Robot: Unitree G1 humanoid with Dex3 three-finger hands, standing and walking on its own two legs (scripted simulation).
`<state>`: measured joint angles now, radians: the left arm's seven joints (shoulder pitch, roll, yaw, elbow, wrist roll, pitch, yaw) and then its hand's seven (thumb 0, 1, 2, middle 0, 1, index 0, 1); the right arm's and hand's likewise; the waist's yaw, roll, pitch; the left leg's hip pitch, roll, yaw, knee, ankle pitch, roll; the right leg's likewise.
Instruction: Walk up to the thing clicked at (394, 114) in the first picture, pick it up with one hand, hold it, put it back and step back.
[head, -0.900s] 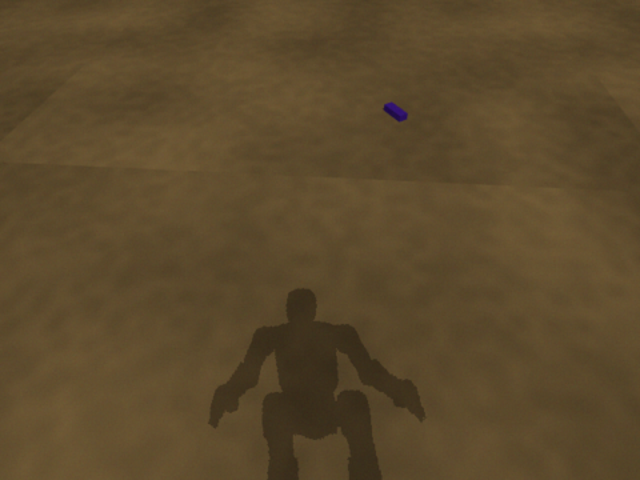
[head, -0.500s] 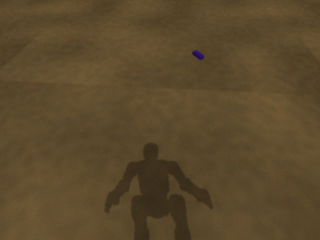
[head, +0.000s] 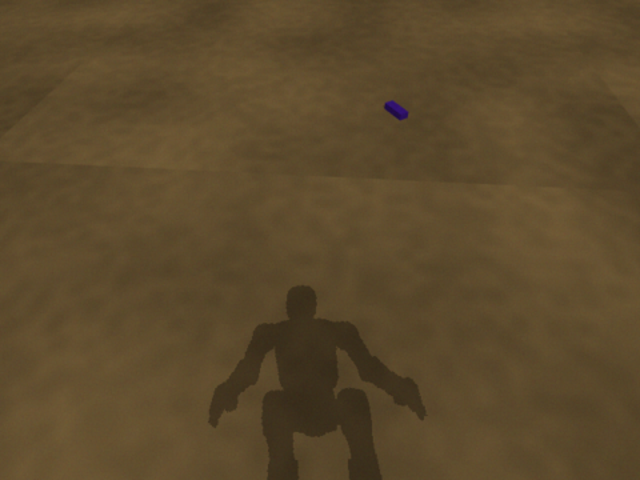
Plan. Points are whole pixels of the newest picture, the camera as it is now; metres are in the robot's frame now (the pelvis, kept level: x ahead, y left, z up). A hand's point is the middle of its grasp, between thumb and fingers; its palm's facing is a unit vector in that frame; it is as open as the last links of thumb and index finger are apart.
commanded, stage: stand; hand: left
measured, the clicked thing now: (396, 110) +2.13 -0.44 -0.76
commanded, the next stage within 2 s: walk up in 0.22 s
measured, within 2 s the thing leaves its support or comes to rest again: neither
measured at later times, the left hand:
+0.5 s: hand (164, 452) +0.20 +0.24 -0.12, palm faces -0.23 -0.88 -0.42, open 7.4 cm
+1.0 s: hand (252, 303) +0.47 +0.15 -0.17, palm faces -0.48 -0.78 -0.39, open 7.4 cm
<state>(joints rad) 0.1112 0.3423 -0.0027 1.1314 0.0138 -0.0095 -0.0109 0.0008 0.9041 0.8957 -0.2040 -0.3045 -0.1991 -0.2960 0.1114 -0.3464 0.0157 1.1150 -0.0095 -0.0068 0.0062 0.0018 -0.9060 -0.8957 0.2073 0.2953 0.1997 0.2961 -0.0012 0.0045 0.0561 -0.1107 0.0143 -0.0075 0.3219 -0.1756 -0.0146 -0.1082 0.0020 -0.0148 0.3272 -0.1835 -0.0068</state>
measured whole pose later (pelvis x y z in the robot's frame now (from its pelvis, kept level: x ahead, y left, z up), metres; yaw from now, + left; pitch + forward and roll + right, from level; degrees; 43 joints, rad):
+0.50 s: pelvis +0.06 -0.04 -0.01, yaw -14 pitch -1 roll +2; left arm 0.20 0.46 0.09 1.01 0.02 0.00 -0.13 0.01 0.90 0.90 -0.20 -0.30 -0.20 -0.30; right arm 0.19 -0.46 -0.10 0.96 -0.04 -0.04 0.08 0.00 -0.90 -0.90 0.21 0.30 0.20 0.30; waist -0.01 0.05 0.00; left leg 0.00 0.11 0.23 0.39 -0.35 -0.03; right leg -0.47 -0.15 -0.06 0.77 -0.30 0.01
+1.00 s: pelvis +0.33 -0.10 -0.03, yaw -29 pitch +0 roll -3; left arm 0.37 0.42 0.04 0.99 0.02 -0.09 -0.03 0.00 0.89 0.89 -0.21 -0.31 -0.21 -0.30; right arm 0.13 -0.49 -0.11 0.84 -0.04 0.00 0.17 0.00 -0.91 -0.90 0.21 0.30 0.20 0.30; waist 0.01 0.06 0.01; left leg -0.53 0.15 0.00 0.63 -0.10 -0.01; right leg 0.00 -0.04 0.07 0.44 -0.44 0.05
